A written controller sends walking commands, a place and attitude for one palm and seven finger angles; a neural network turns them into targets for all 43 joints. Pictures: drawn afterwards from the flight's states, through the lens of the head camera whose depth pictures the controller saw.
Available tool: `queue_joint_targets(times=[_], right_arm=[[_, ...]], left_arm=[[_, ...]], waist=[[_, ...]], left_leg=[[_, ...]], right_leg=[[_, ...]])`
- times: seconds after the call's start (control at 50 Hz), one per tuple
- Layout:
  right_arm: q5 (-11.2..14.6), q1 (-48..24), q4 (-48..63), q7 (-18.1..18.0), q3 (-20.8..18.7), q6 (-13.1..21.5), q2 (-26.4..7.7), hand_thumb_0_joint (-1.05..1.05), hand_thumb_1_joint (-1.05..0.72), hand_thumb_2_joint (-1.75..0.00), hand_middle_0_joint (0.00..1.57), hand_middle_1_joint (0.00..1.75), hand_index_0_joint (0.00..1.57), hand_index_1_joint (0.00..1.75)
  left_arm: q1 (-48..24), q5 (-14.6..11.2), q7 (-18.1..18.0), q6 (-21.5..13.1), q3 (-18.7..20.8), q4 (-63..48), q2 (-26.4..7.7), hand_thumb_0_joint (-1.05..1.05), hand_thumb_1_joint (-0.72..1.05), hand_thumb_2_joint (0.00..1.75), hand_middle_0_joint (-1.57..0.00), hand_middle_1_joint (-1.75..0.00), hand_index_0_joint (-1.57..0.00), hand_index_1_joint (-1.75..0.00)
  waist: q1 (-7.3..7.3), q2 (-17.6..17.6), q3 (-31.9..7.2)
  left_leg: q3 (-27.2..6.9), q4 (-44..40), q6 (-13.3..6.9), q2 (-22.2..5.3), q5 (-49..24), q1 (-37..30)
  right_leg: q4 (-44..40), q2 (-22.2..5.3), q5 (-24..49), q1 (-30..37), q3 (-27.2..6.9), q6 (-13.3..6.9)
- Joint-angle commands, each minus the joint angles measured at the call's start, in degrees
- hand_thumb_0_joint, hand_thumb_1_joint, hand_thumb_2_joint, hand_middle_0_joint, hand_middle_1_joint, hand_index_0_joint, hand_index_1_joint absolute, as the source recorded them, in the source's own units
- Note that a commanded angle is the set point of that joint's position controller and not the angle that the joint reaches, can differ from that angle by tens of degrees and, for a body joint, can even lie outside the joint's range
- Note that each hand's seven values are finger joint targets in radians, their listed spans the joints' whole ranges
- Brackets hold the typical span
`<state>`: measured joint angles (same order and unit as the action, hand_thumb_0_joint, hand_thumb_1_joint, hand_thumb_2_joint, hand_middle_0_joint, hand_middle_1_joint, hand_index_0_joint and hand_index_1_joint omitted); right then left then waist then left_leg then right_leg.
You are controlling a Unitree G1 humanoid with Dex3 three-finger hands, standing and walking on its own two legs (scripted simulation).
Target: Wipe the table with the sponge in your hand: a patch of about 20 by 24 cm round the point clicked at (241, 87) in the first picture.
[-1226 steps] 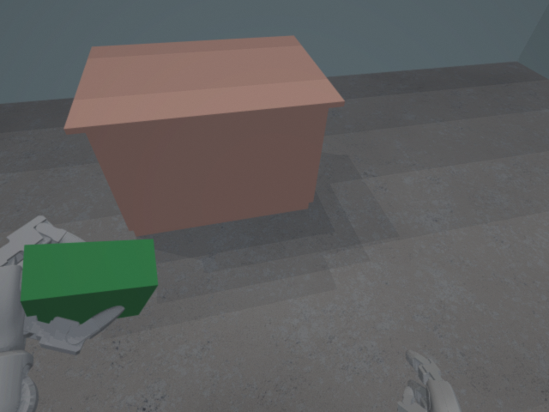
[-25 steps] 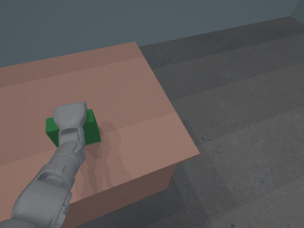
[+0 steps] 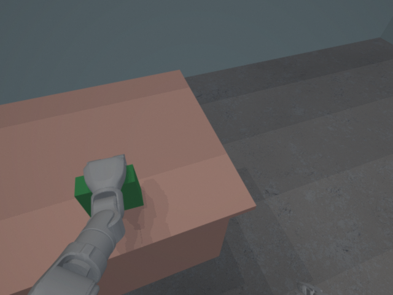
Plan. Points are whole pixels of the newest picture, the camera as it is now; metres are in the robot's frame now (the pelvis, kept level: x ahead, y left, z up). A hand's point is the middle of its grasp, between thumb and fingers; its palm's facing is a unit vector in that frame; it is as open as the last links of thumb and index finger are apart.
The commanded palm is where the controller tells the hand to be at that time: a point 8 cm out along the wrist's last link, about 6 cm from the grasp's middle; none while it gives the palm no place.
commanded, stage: wipe back along the middle lane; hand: left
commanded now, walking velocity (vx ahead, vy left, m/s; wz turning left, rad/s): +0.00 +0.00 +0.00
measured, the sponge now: (113, 196) +0.35 +0.24 -0.06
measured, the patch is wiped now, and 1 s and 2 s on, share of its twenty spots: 0.85 0.90 1.00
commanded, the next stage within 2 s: slide across to the third lane in 0.34 s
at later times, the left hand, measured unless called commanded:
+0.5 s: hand (115, 205) +0.31 +0.21 -0.02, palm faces -0.08 -0.01 -1.00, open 9.6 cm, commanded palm +0.27 +0.19 +0.01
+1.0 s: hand (136, 201) +0.32 +0.17 -0.02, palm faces -0.07 -0.01 -1.00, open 9.6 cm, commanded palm +0.29 +0.14 +0.02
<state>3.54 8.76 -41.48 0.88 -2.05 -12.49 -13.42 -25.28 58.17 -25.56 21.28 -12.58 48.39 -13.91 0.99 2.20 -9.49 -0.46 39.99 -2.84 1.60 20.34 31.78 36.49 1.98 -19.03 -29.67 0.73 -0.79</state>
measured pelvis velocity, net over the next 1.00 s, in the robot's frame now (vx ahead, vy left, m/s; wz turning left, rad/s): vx -0.02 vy -0.02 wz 0.01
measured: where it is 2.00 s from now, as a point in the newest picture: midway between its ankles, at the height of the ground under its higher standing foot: outside the picture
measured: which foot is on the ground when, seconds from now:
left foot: down 0.00-1.00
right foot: down 0.00-1.00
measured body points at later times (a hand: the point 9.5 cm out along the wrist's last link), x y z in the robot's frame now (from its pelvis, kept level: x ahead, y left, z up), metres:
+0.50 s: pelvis -0.01 -0.02 +0.00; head +0.01 -0.03 +0.45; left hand +0.31 +0.21 +0.03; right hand +0.16 -0.26 -0.11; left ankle -0.01 +0.08 -0.72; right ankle -0.02 -0.12 -0.72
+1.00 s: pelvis -0.02 -0.02 +0.00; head +0.00 -0.04 +0.45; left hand +0.32 +0.16 +0.03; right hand +0.15 -0.25 -0.12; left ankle -0.01 +0.09 -0.72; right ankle -0.02 -0.12 -0.72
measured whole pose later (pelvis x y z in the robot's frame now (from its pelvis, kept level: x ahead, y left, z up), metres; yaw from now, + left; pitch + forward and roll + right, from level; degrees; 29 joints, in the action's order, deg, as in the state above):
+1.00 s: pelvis -0.02 -0.02 +0.00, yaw +1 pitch +8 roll -1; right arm 3.7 5.9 -43.0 0.8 -2.6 -9.3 -12.8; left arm -23.2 57.2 -26.3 23.0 -19.9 46.9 -7.8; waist 2.7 3.2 -8.1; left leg -0.8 38.9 -1.5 1.4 18.5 28.8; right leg 37.7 2.1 -18.4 -27.7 1.1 -2.1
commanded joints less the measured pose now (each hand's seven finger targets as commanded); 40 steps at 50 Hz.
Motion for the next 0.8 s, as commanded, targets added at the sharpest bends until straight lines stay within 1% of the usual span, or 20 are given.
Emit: queue_joint_targets(times=[0.0, 0.06, 0.08, 0.14, 0.16, 0.24, 0.26, 0.3, 0.36, 0.38, 0.42, 0.44, 0.46, 0.52, 0.56, 0.6, 0.68, 0.72, 0.76, 0.78], right_arm=[[-0.1, -3.7, 7.2, -0.4, -2.1, 1.9, -8.1, 0.00, -0.90, -0.90, 0.20, 0.30, 0.20, 0.30], [-0.2, -4.7, 7.7, -0.3, -2.3, 2.4, -8.2, 0.00, -0.90, -0.90, 0.20, 0.30, 0.20, 0.30], [-0.1, -4.5, 8.2, -0.2, -2.2, 2.6, -7.8, 0.00, -0.90, -0.90, 0.20, 0.30, 0.20, 0.30], [0.1, -5.5, 8.4, -0.2, -2.2, 2.8, -7.9, 0.00, -0.90, -0.90, 0.20, 0.30, 0.20, 0.30], [0.1, -5.9, 8.3, -0.4, -2.3, 2.9, -8.1, 0.00, -0.90, -0.90, 0.20, 0.30, 0.20, 0.30], [0.3, -6.6, 8.9, -0.6, -2.0, 3.3, -7.8, 0.00, -0.90, -0.90, 0.20, 0.30, 0.20, 0.30], [0.3, -7.1, 8.8, -0.7, -1.9, 3.2, -8.2, 0.00, -0.90, -0.90, 0.20, 0.30, 0.20, 0.30], [0.4, -7.1, 9.0, -0.9, -1.9, 3.3, -7.9, 0.00, -0.90, -0.90, 0.20, 0.30, 0.20, 0.30], [0.4, -8.0, 9.4, -1.1, -1.8, 3.6, -8.0, 0.00, -0.90, -0.90, 0.20, 0.30, 0.20, 0.30], [0.4, -7.7, 9.4, -1.2, -1.6, 3.6, -7.7, 0.00, -0.90, -0.90, 0.20, 0.30, 0.20, 0.30], [0.2, -7.4, 9.0, -1.5, -1.6, 3.8, -7.9, 0.00, -0.90, -0.90, 0.20, 0.30, 0.20, 0.30], [0.3, -7.7, 9.2, -1.5, -1.6, 3.9, -7.6, 0.00, -0.90, -0.90, 0.20, 0.30, 0.20, 0.30], [0.2, -8.3, 9.2, -1.6, -1.9, 3.9, -7.9, 0.00, -0.90, -0.90, 0.20, 0.30, 0.20, 0.30], [0.3, -8.4, 9.6, -1.3, -2.0, 4.5, -7.3, 0.00, -0.90, -0.90, 0.20, 0.30, 0.20, 0.30], [0.2, -8.9, 9.0, -1.5, -2.0, 4.7, -7.4, 0.00, -0.90, -0.90, 0.20, 0.30, 0.20, 0.30], [0.4, -8.9, 9.2, -1.4, -2.0, 4.9, -7.1, 0.00, -0.90, -0.90, 0.20, 0.30, 0.20, 0.30], [0.3, -8.9, 8.2, -1.4, -2.0, 5.3, -6.9, 0.00, -0.90, -0.90, 0.20, 0.30, 0.20, 0.30], [0.4, -9.2, 7.7, -1.3, -2.0, 5.5, -6.7, 0.00, -0.90, -0.90, 0.20, 0.30, 0.20, 0.30], [0.2, -9.2, 7.2, -1.3, -2.1, 5.7, -6.8, 0.00, -0.90, -0.90, 0.20, 0.30, 0.20, 0.30], [0.1, -8.8, 7.0, -1.2, -2.1, 5.6, -6.7, 0.00, -0.90, -0.90, 0.20, 0.30, 0.20, 0.30]], left_arm=[[-3.0, -0.6, 2.1, 0.3, -0.4, -3.0, -2.3, 0.00, 0.10, 1.30, -1.20, -1.60, -1.20, -1.60], [0.3, -0.7, 2.2, 0.6, 0.2, -4.4, -2.1, 0.00, 0.10, 1.30, -1.20, -1.60, -1.20, -1.60], [1.1, -1.1, 2.3, 0.6, -2.2, -5.7, 0.4, 0.00, 0.10, 1.30, -1.20, -1.60, -1.20, -1.60], [1.2, -1.1, 2.3, 1.2, -3.0, -7.2, 1.0, 0.00, 0.10, 1.30, -1.20, -1.60, -1.20, -1.60], [2.2, -1.4, 2.2, 1.3, 0.0, -7.4, -1.8, 0.00, 0.10, 1.30, -1.20, -1.60, -1.20, -1.60], [4.7, -1.6, 2.4, 1.9, -2.3, -8.8, 0.4, 0.00, 0.10, 1.30, -1.20, -1.60, -1.20, -1.60], [4.7, -1.7, 2.3, 2.1, 0.5, -8.9, -2.5, 0.00, 0.10, 1.30, -1.20, -1.60, -1.20, -1.60], [4.4, -1.7, 2.6, 2.1, -1.6, -10.0, -0.6, 0.00, 0.10, 1.30, -1.20, -1.60, -1.20, -1.60], [7.0, -1.6, 2.8, 2.0, 0.5, -10.8, -2.3, 0.00, 0.10, 1.30, -1.20, -1.60, -1.20, -1.60], [5.8, -1.7, 2.8, 1.9, -2.0, -11.3, -0.2, 0.00, 0.10, 1.30, -1.20, -1.60, -1.20, -1.60], [5.2, -1.1, 2.7, 1.7, -0.1, -10.4, -2.4, 0.00, 0.10, 1.30, -1.20, -1.60, -1.20, -1.60], [4.1, -1.1, 2.8, 1.5, -1.7, -11.5, -0.7, 0.00, 0.10, 1.30, -1.20, -1.60, -1.20, -1.60], [3.1, -1.1, 2.6, 1.3, 0.8, -13.2, -3.2, 0.00, 0.10, 1.30, -1.20, -1.60, -1.20, -1.60], [2.5, -1.3, 2.5, 0.8, -3.3, -15.6, 0.8, 0.00, 0.10, 1.30, -1.20, -1.60, -1.20, -1.60], [0.2, -1.5, 2.2, 0.4, -0.9, -16.2, -1.4, 0.00, 0.10, 1.30, -1.20, -1.60, -1.20, -1.60], [-0.5, -1.7, 2.0, 0.1, -3.7, -17.0, 1.3, 0.00, 0.10, 1.30, -1.20, -1.60, -1.20, -1.60], [-3.1, -1.4, 1.5, 0.0, -3.8, -15.3, 1.4, 0.00, 0.10, 1.30, -1.20, -1.60, -1.20, -1.60], [-6.9, -1.2, 1.4, -0.3, -7.1, -14.4, 4.6, 0.00, 0.10, 1.30, -1.20, -1.60, -1.20, -1.60], [-7.1, -1.7, 1.0, -0.5, -4.2, -12.8, 2.7, 0.00, 0.10, 1.30, -1.20, -1.60, -1.20, -1.60], [-8.7, -1.4, 0.9, -0.7, -6.5, -12.3, 4.7, 0.00, 0.10, 1.30, -1.20, -1.60, -1.20, -1.60]], waist=[[-0.65, -5.9, -9.2], [0.45, -5.7, -9.8], [-0.23, -5.6, -10.2], [-0.53, -6.5, -8.5], [0.51, -6.3, -8.5], [0.08, -7.6, -7.1], [1.03, -6.7, -7.2], [0.21, -7.8, -6.9], [1.62, -6.9, -7.4], [0.40, -7.2, -7.2], [0.33, -8.0, -6.4], [0.01, -7.5, -6.4], [0.91, -6.8, -7.7], [-0.03, -6.0, -9.3], [0.35, -5.7, -9.2], [-0.40, -6.3, -8.8], [-0.42, -5.7, -8.5], [-1.43, -5.3, -7.0], [-0.09, -5.8, -8.7], [-1.13, -5.7, -9.2]], left_leg=[[-1.2, -4.2, 0.9, -0.5, -17.4, -7.3], [-1.6, -4.3, 1.1, -0.6, -18.0, -7.7], [-1.2, -4.0, 0.9, -0.4, -18.2, -8.1], [-1.0, -4.3, 0.8, -0.3, -16.1, -7.5], [-1.4, -4.6, 0.9, -0.3, -15.9, -7.3], [-0.7, -4.8, 0.7, 0.1, -14.4, -6.9], [-1.2, -5.2, 0.9, 0.1, -13.9, -6.7], [-0.7, -5.1, 0.6, 0.2, -13.3, -7.1], [-1.0, -5.4, 0.8, 0.5, -13.1, -6.9], [-0.5, -5.2, 0.6, 0.4, -13.0, -7.2], [-0.5, -5.0, 0.6, 0.5, -12.6, -6.4], [-0.4, -5.0, 0.5, 0.4, -12.7, -7.0], [-0.9, -5.3, 0.6, 0.2, -13.1, -7.7], [-0.6, -4.9, 0.4, 0.1, -14.4, -9.6], [-1.0, -5.2, 0.5, 0.0, -13.7, -9.8], [-1.0, -5.4, 0.4, -0.1, -13.6, -10.3], [-1.3, -5.8, 0.5, -0.2, -13.1, -10.8], [-1.3, -5.9, 0.5, -0.5, -12.1, -11.3], [-1.6, -6.1, 0.7, -0.5, -12.3, -11.1], [-1.5, -5.7, 0.7, -0.6, -12.5, -11.5]], right_leg=[[-3.5, 0.3, 19.4, 7.3, 0.2, -3.8], [-3.3, 0.5, 19.7, 7.3, -0.5, -4.2], [-3.1, 0.3, 20.6, 7.9, 0.0, -3.9], [-3.7, 0.3, 19.3, 7.5, -0.4, -3.7], [-3.8, 0.4, 19.2, 7.8, -1.0, -4.1], [-4.3, 0.1, 18.8, 8.5, -1.0, -3.6], [-4.3, 0.3, 18.0, 8.4, -1.9, -4.1], [-4.5, 0.1, 17.3, 8.4, -1.1, -3.6], [-4.5, 0.3, 17.6, 9.1, -2.3, -4.1], [-4.3, -0.1, 18.1, 9.2, -1.6, -3.6], [-4.4, -0.1, 17.9, 8.8, -2.0, -3.6], [-4.5, -0.2, 18.1, 8.5, -1.9, -3.5], [-4.5, 0.1, 17.8, 8.9, -2.7, -3.9], [-4.2, -0.1, 18.9, 9.3, -1.7, -3.5], [-4.6, 0.2, 17.9, 9.0, -2.3, -3.7], [-4.6, 0.1, 17.2, 8.9, -1.3, -3.4], [-4.6, 0.2, 15.7, 8.1, -1.2, -3.5], [-4.9, 0.2, 13.8, 5.9, -0.4, -3.4], [-4.9, 0.6, 13.6, 6.5, -0.9, -3.8], [-4.3, 0.3, 13.8, 6.2, -0.3, -3.5]])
